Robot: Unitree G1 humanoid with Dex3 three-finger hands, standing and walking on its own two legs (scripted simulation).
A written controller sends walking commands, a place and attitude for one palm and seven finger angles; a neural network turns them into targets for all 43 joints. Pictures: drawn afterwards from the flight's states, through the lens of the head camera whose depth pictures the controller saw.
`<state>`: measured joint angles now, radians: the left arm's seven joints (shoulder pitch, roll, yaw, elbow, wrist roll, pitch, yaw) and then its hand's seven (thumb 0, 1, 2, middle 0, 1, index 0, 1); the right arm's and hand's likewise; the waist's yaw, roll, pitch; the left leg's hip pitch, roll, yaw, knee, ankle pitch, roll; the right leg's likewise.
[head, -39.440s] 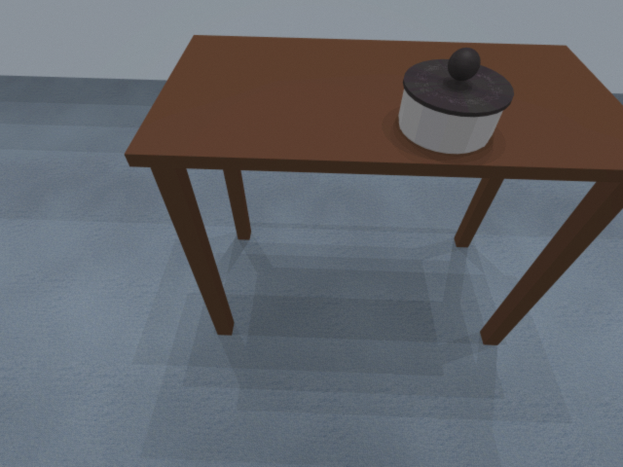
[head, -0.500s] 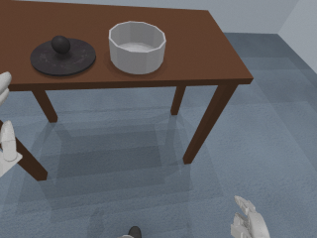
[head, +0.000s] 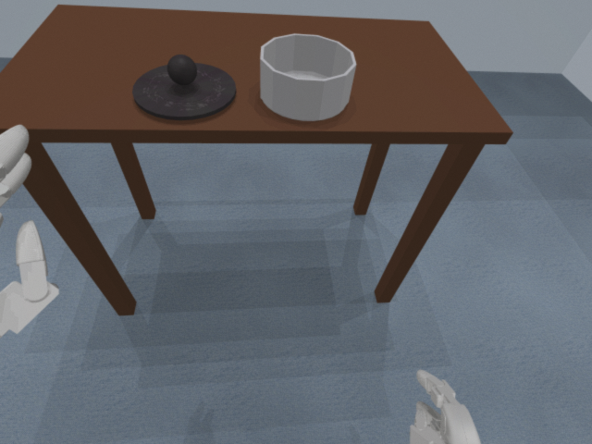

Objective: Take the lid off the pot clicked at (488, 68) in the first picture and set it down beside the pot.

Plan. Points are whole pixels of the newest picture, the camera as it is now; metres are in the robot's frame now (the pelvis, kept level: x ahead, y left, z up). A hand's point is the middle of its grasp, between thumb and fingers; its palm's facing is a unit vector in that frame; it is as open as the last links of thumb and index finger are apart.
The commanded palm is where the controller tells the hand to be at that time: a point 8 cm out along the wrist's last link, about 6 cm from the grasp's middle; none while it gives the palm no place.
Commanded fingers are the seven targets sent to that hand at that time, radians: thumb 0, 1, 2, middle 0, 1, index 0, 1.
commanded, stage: stop stepping back and stand still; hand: left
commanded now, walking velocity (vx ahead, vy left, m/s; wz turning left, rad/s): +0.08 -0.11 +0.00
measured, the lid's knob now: (182, 70) +0.73 +0.24 +0.11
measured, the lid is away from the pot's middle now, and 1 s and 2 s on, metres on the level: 0.24 0.24 0.24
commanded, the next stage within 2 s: let the arm hang, fingers relaxed in 1.00 s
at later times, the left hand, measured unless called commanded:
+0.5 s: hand out of the picture +0.13 +0.14 -0.17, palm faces +0.06 -1.00 -0.08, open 7.0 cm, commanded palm none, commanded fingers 0.00 0.90 0.90 -0.20 -0.30 -0.20 -0.30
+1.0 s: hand out of the picture +0.13 +0.21 -0.15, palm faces +0.03 -0.96 -0.28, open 7.4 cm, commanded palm none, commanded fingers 0.00 0.90 0.90 -0.20 -0.30 -0.20 -0.30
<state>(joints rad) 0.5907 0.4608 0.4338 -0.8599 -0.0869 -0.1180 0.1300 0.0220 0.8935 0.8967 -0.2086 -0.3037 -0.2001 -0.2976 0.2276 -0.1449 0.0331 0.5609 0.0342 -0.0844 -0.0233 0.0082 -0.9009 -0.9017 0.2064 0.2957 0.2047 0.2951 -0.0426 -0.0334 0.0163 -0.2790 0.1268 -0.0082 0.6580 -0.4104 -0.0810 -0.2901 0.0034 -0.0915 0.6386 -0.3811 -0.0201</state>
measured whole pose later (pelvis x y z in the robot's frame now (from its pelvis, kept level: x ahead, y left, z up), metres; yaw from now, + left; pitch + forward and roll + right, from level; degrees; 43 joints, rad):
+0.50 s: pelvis +0.03 +0.00 -0.01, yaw +4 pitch +0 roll -2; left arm 0.19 0.10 0.01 0.80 -0.03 0.04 0.01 -0.07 0.98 0.89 -0.20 -0.30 -0.20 -0.30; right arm 0.26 -0.24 -0.05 0.83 -0.02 0.04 -0.01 0.00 -0.90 -0.90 0.21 0.30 0.20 0.29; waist -0.07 0.00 0.11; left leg -0.35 0.03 -0.04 0.81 -0.46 -0.01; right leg -0.42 0.01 0.01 0.75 -0.33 0.02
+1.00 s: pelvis +0.07 +0.00 +0.02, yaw +3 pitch +0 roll +0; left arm 0.11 0.21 0.01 1.10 0.01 0.01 0.03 0.01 0.91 0.90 -0.20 -0.30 -0.19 -0.30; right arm 0.26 -0.17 -0.04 1.02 -0.01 0.02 -0.03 0.00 -0.91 -0.90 0.21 0.30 0.21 0.29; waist -0.03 0.05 0.07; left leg -0.11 0.01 0.00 0.46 -0.36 -0.01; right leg -0.23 -0.01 0.04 0.49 -0.27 0.03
